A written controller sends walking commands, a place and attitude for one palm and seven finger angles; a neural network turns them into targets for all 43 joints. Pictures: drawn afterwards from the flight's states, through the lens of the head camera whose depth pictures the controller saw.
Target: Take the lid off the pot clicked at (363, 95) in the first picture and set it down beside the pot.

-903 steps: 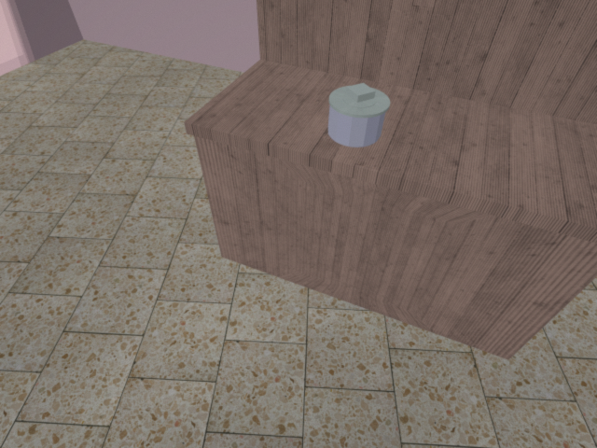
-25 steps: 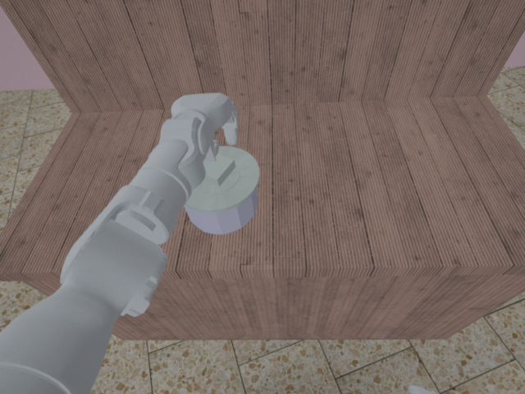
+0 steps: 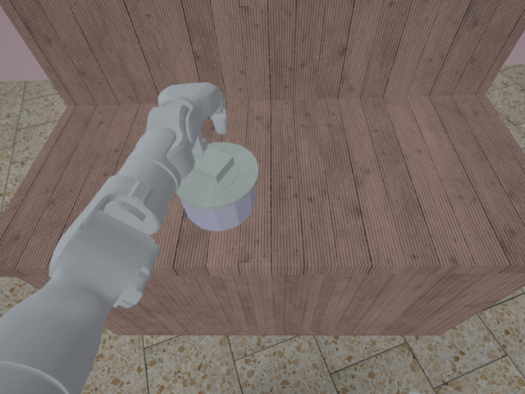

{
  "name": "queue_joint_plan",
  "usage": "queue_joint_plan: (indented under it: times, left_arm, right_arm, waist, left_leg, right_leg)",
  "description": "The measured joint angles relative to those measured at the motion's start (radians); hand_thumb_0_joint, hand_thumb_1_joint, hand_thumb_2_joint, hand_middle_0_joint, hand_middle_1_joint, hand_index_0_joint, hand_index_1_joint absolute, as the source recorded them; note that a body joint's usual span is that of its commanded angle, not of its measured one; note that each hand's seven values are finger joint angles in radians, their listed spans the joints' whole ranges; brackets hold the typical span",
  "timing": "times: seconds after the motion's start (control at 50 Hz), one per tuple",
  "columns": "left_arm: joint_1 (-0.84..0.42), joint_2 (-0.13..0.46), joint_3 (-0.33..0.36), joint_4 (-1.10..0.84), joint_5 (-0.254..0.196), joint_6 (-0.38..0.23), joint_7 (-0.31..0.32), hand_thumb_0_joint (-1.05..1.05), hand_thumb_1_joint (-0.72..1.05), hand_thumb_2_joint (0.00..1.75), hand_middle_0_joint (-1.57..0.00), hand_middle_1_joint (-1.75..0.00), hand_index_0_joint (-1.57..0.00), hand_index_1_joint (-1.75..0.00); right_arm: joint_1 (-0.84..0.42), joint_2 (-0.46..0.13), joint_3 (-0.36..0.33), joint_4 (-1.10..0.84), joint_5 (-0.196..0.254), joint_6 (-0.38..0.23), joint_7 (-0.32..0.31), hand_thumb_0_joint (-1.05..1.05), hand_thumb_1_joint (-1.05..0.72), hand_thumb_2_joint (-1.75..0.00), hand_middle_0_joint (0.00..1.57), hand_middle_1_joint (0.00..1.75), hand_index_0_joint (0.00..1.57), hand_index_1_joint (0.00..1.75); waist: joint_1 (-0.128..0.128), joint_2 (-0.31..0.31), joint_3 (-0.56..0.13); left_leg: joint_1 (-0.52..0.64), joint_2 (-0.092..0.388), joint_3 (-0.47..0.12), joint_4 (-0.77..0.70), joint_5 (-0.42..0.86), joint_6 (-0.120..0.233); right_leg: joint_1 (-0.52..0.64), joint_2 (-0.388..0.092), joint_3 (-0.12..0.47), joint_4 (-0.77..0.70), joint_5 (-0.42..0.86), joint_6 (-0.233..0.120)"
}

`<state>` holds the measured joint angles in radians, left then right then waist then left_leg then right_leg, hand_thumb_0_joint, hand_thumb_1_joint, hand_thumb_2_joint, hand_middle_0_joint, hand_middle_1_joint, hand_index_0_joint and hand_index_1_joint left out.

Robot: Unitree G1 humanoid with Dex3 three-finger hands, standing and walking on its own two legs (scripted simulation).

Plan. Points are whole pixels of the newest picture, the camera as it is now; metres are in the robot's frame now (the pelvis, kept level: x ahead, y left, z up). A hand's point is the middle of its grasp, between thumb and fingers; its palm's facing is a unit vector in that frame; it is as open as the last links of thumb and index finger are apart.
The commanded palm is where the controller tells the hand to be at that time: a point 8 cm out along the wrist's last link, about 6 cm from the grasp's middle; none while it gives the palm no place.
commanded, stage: open the fingers wide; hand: left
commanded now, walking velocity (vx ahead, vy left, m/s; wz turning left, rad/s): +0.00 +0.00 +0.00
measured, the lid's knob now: (213, 164) +0.51 +0.06 +0.03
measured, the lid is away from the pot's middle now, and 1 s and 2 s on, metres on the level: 0.01 0.01 0.01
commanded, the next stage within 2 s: raise the empty hand in 0.20 s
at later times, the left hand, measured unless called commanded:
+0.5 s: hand (197, 123) +0.49 +0.07 +0.15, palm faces -0.24 +0.01 -0.97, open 9.9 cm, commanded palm +0.48 +0.07 +0.21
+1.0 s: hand (191, 92) +0.49 +0.07 +0.20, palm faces -0.23 +0.00 -0.97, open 10.1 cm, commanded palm +0.48 +0.07 +0.26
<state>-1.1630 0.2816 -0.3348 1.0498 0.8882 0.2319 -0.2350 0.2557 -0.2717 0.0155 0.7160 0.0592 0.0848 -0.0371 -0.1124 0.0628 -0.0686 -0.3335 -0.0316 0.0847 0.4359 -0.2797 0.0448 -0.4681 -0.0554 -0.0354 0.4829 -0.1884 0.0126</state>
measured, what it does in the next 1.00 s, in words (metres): stands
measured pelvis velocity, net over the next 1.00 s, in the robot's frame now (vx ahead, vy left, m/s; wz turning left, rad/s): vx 0.00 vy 0.00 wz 0.02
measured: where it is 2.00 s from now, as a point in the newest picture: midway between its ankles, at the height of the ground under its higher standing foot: outside the picture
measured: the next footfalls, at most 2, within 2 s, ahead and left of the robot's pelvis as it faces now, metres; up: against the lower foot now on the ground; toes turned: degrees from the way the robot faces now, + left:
none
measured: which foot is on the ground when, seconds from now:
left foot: down 0.00-1.00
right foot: down 0.00-1.00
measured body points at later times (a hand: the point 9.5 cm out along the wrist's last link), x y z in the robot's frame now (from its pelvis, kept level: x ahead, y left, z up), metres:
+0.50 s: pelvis +0.01 +0.01 +0.00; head +0.05 -0.03 +0.45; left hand +0.50 +0.07 +0.20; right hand +0.08 -0.25 -0.14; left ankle -0.05 +0.09 -0.74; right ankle +0.02 -0.13 -0.74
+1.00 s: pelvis +0.00 +0.00 +0.00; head +0.04 -0.03 +0.45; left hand +0.50 +0.06 +0.25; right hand +0.09 -0.25 -0.14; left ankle -0.05 +0.09 -0.74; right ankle +0.02 -0.13 -0.74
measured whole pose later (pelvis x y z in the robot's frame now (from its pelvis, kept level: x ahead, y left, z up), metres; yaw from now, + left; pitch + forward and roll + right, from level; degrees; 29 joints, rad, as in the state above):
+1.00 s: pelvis +0.00 +0.00 +0.00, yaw +1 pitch +8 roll +1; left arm -1.28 0.29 -0.35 0.96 0.89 0.29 -0.34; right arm 0.24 -0.28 0.02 0.70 0.05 0.07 -0.02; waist -0.10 0.08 -0.06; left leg -0.28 -0.05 0.07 0.40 -0.27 0.05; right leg -0.41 -0.07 -0.05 0.46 -0.19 0.02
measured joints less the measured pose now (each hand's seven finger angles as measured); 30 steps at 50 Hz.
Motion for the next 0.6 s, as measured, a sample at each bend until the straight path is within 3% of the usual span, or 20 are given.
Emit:
queue_joint_plan:
  times: [0.1,0.16,0.22,0.38,0.48,0.6]
  left_arm:
    - [0.031,-0.010,-0.008,-0.048,0.017,-0.029,0.010,0.00,0.13,1.14,-0.77,-0.63,-0.77,-0.61]
    - [0.018,-0.020,0.015,-0.007,0.002,-0.007,0.026,0.00,0.08,1.14,-0.77,-0.56,-0.77,-0.55]
    - [0.006,-0.019,-0.006,0.008,0.006,0.016,0.026,0.00,0.03,1.14,-0.77,-0.49,-0.76,-0.48]
    - [0.022,-0.019,-0.002,-0.031,0.008,0.006,0.012,0.00,-0.09,1.15,-0.76,-0.31,-0.76,-0.30]
    - [0.003,-0.025,-0.044,-0.067,0.004,0.003,0.013,0.00,-0.14,1.15,-0.76,-0.25,-0.76,-0.24]
    - [-0.057,-0.043,-0.027,0.001,0.003,0.060,0.011,0.00,-0.16,1.16,-0.76,-0.21,-0.76,-0.21]
  right_arm:
    - [0.013,-0.005,-0.013,0.004,-0.006,-0.002,0.006,0.00,-0.91,-0.90,0.20,0.30,0.20,0.30]
    - [0.002,-0.002,-0.003,0.016,-0.002,0.007,0.006,0.00,-0.91,-0.90,0.20,0.30,0.20,0.30]
    - [-0.004,0.004,-0.001,0.012,0.000,0.005,0.009,0.00,-0.91,-0.90,0.20,0.30,0.20,0.30]
    - [-0.010,0.004,-0.003,0.005,-0.004,0.009,0.014,0.00,-0.91,-0.90,0.20,0.30,0.20,0.30]
    - [-0.005,0.005,-0.012,0.005,-0.004,-0.010,0.020,0.00,-0.91,-0.90,0.20,0.30,0.20,0.30]
    - [-0.027,0.003,0.005,0.017,-0.003,0.006,0.025,0.00,-0.91,-0.90,0.20,0.30,0.20,0.30]
  waist:
    - [0.008,0.017,-0.008]
    - [0.009,0.014,-0.012]
    - [0.007,0.008,-0.010]
    - [0.012,0.011,-0.011]
    - [0.020,0.016,-0.013]
    - [0.019,0.014,-0.018]
  left_leg:
    - [0.009,-0.003,-0.003,-0.004,-0.002,0.004]
    - [0.014,-0.002,0.003,-0.004,-0.006,0.005]
    - [0.009,-0.003,0.004,-0.003,-0.005,0.005]
    - [0.016,-0.007,0.000,-0.005,-0.005,0.009]
    - [0.020,-0.013,-0.010,-0.006,-0.004,0.010]
    - [0.024,-0.014,-0.005,-0.006,-0.006,0.010]
  right_leg:
    - [0.012,-0.003,-0.002,-0.007,-0.002,0.005]
    - [0.013,-0.001,0.004,-0.006,-0.003,0.006]
    - [0.008,-0.002,0.005,-0.004,-0.002,0.006]
    - [0.017,-0.006,0.002,-0.007,-0.004,0.010]
    - [0.025,-0.014,-0.007,-0.005,-0.008,0.011]
    - [0.023,-0.014,-0.002,0.002,-0.011,0.011]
